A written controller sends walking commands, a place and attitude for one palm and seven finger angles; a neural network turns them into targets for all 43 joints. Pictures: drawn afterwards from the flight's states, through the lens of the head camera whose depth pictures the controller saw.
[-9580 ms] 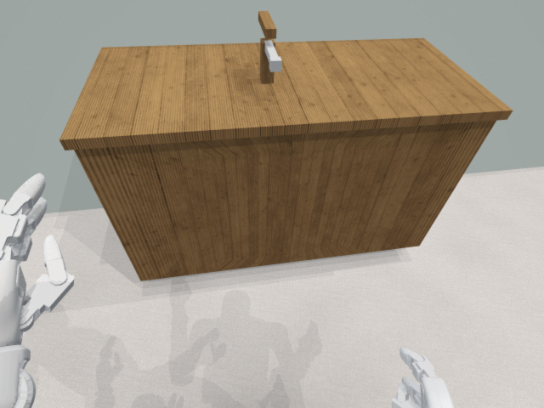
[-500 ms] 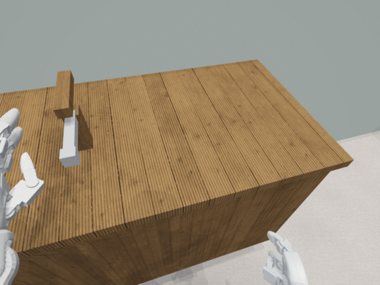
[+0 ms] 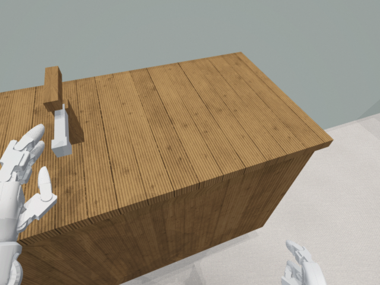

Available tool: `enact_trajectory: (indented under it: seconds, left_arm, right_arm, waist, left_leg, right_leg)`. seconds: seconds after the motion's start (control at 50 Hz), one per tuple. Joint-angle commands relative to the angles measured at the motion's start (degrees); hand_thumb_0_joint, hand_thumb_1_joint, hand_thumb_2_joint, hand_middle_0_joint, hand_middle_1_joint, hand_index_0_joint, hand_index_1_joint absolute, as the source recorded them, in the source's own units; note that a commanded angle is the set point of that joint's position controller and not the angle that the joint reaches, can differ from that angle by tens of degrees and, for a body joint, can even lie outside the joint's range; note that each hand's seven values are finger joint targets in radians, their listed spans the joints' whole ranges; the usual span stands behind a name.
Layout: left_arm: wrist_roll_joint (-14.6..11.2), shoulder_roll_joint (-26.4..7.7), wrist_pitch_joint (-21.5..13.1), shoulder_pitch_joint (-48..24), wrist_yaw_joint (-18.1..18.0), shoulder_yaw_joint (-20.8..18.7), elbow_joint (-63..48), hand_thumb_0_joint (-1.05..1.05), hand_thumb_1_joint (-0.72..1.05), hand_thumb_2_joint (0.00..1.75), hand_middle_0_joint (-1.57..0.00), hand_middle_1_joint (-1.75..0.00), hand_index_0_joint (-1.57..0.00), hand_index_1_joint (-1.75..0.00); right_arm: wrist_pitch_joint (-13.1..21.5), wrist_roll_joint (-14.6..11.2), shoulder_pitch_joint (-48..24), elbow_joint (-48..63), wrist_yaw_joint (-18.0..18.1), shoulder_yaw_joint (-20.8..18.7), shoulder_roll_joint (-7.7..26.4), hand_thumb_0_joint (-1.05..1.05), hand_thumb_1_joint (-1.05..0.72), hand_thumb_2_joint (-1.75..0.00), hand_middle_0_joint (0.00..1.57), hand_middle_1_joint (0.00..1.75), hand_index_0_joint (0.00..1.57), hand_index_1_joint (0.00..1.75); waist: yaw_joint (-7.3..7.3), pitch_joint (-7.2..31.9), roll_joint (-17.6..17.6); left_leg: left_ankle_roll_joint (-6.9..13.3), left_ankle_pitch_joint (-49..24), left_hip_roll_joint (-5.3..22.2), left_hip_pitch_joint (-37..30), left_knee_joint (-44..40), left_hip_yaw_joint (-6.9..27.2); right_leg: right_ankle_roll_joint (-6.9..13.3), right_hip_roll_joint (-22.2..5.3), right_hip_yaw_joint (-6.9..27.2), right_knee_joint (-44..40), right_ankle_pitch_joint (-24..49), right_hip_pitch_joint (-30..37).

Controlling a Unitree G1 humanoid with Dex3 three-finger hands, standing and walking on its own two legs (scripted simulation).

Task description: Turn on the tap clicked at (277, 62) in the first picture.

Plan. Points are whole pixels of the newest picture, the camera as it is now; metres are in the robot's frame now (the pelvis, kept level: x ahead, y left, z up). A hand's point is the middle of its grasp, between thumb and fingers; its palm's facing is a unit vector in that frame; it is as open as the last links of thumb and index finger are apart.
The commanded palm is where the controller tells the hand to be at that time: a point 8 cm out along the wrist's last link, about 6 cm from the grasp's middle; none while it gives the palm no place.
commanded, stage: come to a stop and stand still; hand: left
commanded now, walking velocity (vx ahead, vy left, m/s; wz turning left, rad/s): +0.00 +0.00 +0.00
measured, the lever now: (61, 147) +0.34 +0.28 +0.12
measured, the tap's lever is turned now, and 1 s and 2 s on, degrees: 0 0 0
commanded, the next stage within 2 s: look again from close up in 1.04 s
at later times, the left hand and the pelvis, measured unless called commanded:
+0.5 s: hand (3, 188) +0.22 +0.31 +0.16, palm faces +0.44 -0.82 -0.36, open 7.4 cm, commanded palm +0.16 +0.33 +0.18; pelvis +0.01 +0.04 +0.00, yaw +2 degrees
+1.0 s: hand (18, 172) +0.25 +0.30 +0.16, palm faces +0.40 -0.83 -0.38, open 7.4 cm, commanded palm +0.19 +0.32 +0.18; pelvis +0.04 +0.04 +0.00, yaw +3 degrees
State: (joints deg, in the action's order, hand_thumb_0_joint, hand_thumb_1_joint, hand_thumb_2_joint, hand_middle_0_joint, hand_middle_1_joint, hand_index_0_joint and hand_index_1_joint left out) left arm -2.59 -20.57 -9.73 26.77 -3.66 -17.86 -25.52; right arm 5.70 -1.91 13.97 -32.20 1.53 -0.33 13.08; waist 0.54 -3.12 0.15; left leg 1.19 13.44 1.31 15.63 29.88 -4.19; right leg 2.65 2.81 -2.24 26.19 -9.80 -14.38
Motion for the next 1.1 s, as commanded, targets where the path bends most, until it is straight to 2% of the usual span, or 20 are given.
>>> enact_trajectory:
  seconds: [0.0,0.02,0.06,0.18,0.22,0.3,0.32,0.38,0.4,0.46,0.54,0.6,0.72,0.8,0.82,0.9,0.92,1.0,1.02,1.08]
  left_arm:
    - [-0.3,-17.2,-5.3,-12.8,-3.6,-13.9,-16.5,0.0,0.9,0.9,-0.2,-0.3,-0.2,-0.3]
    - [-0.4,-13.7,-5.6,-13.2,-3.4,-11.2,-14.2,0.0,0.9,0.9,-0.2,-0.3,-0.2,-0.3]
    - [0.1,-13.7,-6.2,-14.5,-3.4,-10.7,-13.9,0.0,0.9,0.9,-0.2,-0.3,-0.2,-0.3]
    - [1.0,-9.2,-6.2,-10.6,-2.6,-7.3,-9.6,0.0,0.9,0.9,-0.2,-0.3,-0.2,-0.3]
    - [1.3,-7.6,-6.2,-10.2,-2.3,-5.7,-9.2,0.0,0.9,0.9,-0.2,-0.3,-0.2,-0.3]
    - [2.0,-10.6,-5.9,-10.5,-2.6,-8.8,-8.6,0.0,0.9,0.9,-0.2,-0.3,-0.2,-0.3]
    - [1.9,-8.6,-5.9,-11.8,-2.4,-7.0,-8.4,0.0,0.9,0.9,-0.2,-0.3,-0.2,-0.3]
    - [2.3,-9.4,-6.1,-14.0,-2.5,-7.2,-10.2,0.0,0.9,0.9,-0.2,-0.3,-0.2,-0.3]
    - [2.5,-10.8,-6.2,-14.6,-2.5,-8.4,-11.9,0.0,0.9,0.9,-0.2,-0.3,-0.2,-0.3]
    - [2.3,-9.0,-6.4,-13.7,-2.6,-6.8,-11.7,0.0,0.9,0.9,-0.2,-0.3,-0.2,-0.3]
    - [1.9,-8.7,-6.4,-13.4,-2.6,-6.3,-13.5,0.0,0.9,0.9,-0.2,-0.3,-0.2,-0.3]
    - [1.6,-9.7,-5.8,-10.7,-2.8,-7.7,-12.3,0.0,0.9,0.9,-0.2,-0.3,-0.2,-0.3]
    - [0.5,-9.2,-5.5,-6.4,-2.6,-7.7,-13.0,0.0,0.9,0.9,-0.2,-0.3,-0.2,-0.3]
    - [0.3,-11.8,-5.2,-4.9,-3.0,-10.1,-15.2,0.0,0.9,0.9,-0.2,-0.3,-0.2,-0.3]
    - [-0.1,-9.2,-5.3,-4.5,-2.6,-7.9,-14.4,0.0,0.9,0.9,-0.2,-0.3,-0.2,-0.3]
    - [-0.2,-11.4,-4.8,-4.4,-3.1,-9.7,-14.9,0.0,0.9,0.9,-0.2,-0.3,-0.2,-0.3]
    - [-0.4,-9.2,-4.9,-4.0,-2.8,-7.9,-13.3,0.0,0.9,0.9,-0.2,-0.3,-0.2,-0.3]
    - [-0.3,-11.1,-4.4,-5.5,-3.3,-9.2,-13.2,0.0,0.9,0.9,-0.2,-0.3,-0.2,-0.3]
    - [-0.5,-8.4,-4.7,-6.1,-3.0,-6.7,-12.3,0.0,0.9,0.9,-0.2,-0.3,-0.2,-0.3]
    - [-0.2,-10.0,-4.8,-6.8,-3.3,-7.7,-12.9,0.0,0.9,0.9,-0.2,-0.3,-0.2,-0.3]
  right_arm:
    - [4.2,0.9,-8.0,9.1,1.5,-0.3,5.0,0.0,-0.9,-0.9,0.2,0.3,0.2,0.3]
    - [4.6,1.1,-7.3,8.9,1.6,-0.4,5.0,0.0,-0.9,-0.9,0.2,0.3,0.2,0.3]
    - [5.7,1.0,-6.6,8.7,1.4,-0.5,5.4,0.0,-0.9,-0.9,0.2,0.3,0.2,0.3]
    - [7.3,0.8,-5.4,7.5,0.2,-0.8,5.6,0.0,-0.9,-0.9,0.2,0.3,0.2,0.3]
    - [7.2,0.7,-5.4,7.3,-0.2,-0.6,5.7,0.0,-0.9,-0.9,0.2,0.3,0.2,0.3]
    - [6.5,0.4,-6.4,7.7,-0.7,-0.4,5.2,0.0,-0.9,-0.9,0.2,0.3,0.2,0.3]
    - [6.3,0.6,-5.9,7.9,-0.6,-0.4,5.3,0.0,-0.9,-0.9,0.2,0.3,0.2,0.3]
    - [6.3,0.7,-6.1,8.4,-0.8,-0.5,5.0,0.0,-0.9,-0.9,0.2,0.3,0.2,0.3]
    - [6.4,0.5,-6.9,8.2,-0.9,-0.3,4.9,0.0,-0.9,-0.9,0.2,0.3,0.2,0.3]
    - [6.6,1.1,-6.1,8.3,-0.8,-0.4,4.8,0.0,-0.9,-0.9,0.2,0.3,0.2,0.3]
    - [6.4,1.1,-6.0,8.2,-0.9,-0.8,4.9,0.0,-0.9,-0.9,0.2,0.3,0.2,0.3]
    - [5.5,0.9,-6.6,8.0,-0.8,-0.6,4.7,0.0,-0.9,-0.9,0.2,0.3,0.2,0.3]
    - [3.4,1.1,-6.5,8.6,-0.6,-0.8,5.1,0.0,-0.9,-0.9,0.2,0.3,0.2,0.3]
    - [3.0,0.4,-7.5,9.2,-0.2,-1.0,4.9,0.0,-0.9,-0.9,0.2,0.3,0.2,0.3]
    - [2.6,0.9,-6.6,9.0,-0.2,-0.9,5.1,0.0,-0.9,-0.9,0.2,0.3,0.2,0.3]
    - [2.4,0.3,-7.4,9.2,0.2,-1.1,5.2,0.0,-0.9,-0.9,0.2,0.3,0.2,0.3]
    - [2.1,0.8,-6.7,8.9,0.3,-1.0,5.3,0.0,-0.9,-0.9,0.2,0.3,0.2,0.3]
    - [2.1,0.2,-7.8,9.0,0.7,-1.1,5.2,0.0,-0.9,-0.9,0.2,0.3,0.2,0.3]
    - [1.9,0.8,-7.1,8.7,0.7,-1.0,5.5,0.0,-0.9,-0.9,0.2,0.3,0.2,0.3]
    - [2.2,0.6,-7.1,9.0,1.0,-1.3,5.3,0.0,-0.9,-0.9,0.2,0.3,0.2,0.3]
  waist:
    - [-1.89,4.0,5.4]
    - [-1.53,3.9,5.7]
    - [-2.02,3.9,7.7]
    - [-2.32,4.0,1.6]
    - [-2.15,4.3,5.7]
    - [-2.62,3.7,3.6]
    - [-2.18,3.6,3.3]
    - [-2.29,3.1,5.3]
    - [-2.39,3.8,6.3]
    - [-2.27,5.7,5.4]
    - [-1.9,7.6,6.8]
    - [-1.97,9.1,4.7]
    - [-1.81,11.3,4.4]
    - [-1.85,11.9,5.0]
    - [-1.68,12.0,3.9]
    - [-1.65,11.4,5.2]
    - [-1.59,11.4,3.6]
    - [-1.55,9.6,3.7]
    - [-1.39,9.4,2.7]
    - [-1.47,8.5,4.2]
  left_leg:
    - [0.6,9.1,0.9,-4.7,-3.2,4.9]
    - [1.0,11.5,1.4,-2.8,-5.4,6.0]
    - [1.3,15.3,1.9,0.1,-7.3,6.9]
    - [1.1,17.1,2.6,2.7,-9.6,8.3]
    - [1.2,19.3,4.4,2.9,-14.2,10.9]
    - [1.6,20.9,5.9,6.0,-16.5,11.8]
    - [1.6,21.5,5.9,6.4,-16.4,12.3]
    - [1.4,22.4,6.4,6.6,-17.7,12.9]
    - [1.3,20.6,6.3,4.7,-17.8,13.1]
    - [1.1,13.3,6.2,1.5,-15.3,12.7]
    - [-1.3,-2.7,5.6,-4.6,-12.8,12.1]
    - [-2.5,-13.6,4.8,-7.4,-9.9,10.4]
    - [-2.7,-23.7,4.7,-8.6,-7.1,9.8]
    - [-2.8,-25.9,4.8,-9.4,-6.3,9.5]
    - [-2.4,-25.5,4.7,-9.0,-6.1,9.6]
    - [-2.7,-25.0,4.6,-8.8,-6.3,9.6]
    - [-2.0,-22.8,4.7,-8.3,-6.3,9.6]
    - [-1.5,-14.0,4.2,-6.2,-7.8,9.7]
    - [-1.0,-12.2,4.2,-5.6,-8.0,10.0]
    - [-0.5,-6.9,4.4,-4.6,-9.6,10.6]
  right_leg:
    - [0.4,-9.9,11.6,-12.0,-20.2,-7.3]
    - [0.2,-9.0,10.5,-10.8,-19.4,-5.1]
    - [-0.5,-7.2,9.3,-9.4,-18.6,-1.9]
    - [-1.1,-5.4,6.3,-7.3,-14.6,1.8]
    - [-1.7,-4.0,4.0,-3.8,-10.9,3.0]
    - [-2.2,-3.2,3.0,-2.0,-7.7,6.5]
    - [-2.3,-3.4,2.8,-2.2,-7.4,6.5]
    - [-1.8,-3.5,3.0,-1.9,-7.1,7.3]
    - [-2.0,-3.2,2.9,-1.9,-6.0,7.1]
    - [-1.6,-4.2,3.6,-3.5,-2.2,7.4]
    - [-1.0,-4.7,3.3,-2.7,3.2,6.2]
    - [-0.9,-5.2,2.8,-2.7,7.1,6.4]
    - [-0.8,-6.0,2.2,-3.1,10.8,7.7]
    - [-0.7,-6.6,2.4,-3.0,12.4,8.2]
    - [-0.6,-6.5,2.0,-3.2,12.5,8.2]
    - [-0.5,-6.9,2.7,-3.3,12.7,8.2]
    - [-0.6,-6.9,2.6,-4.0,12.2,8.0]
    - [-0.4,-7.6,4.4,-5.1,10.1,7.9]
    - [-0.4,-7.5,3.9,-5.4,9.4,7.6]
    - [-0.3,-7.8,5.0,-5.9,6.8,7.7]
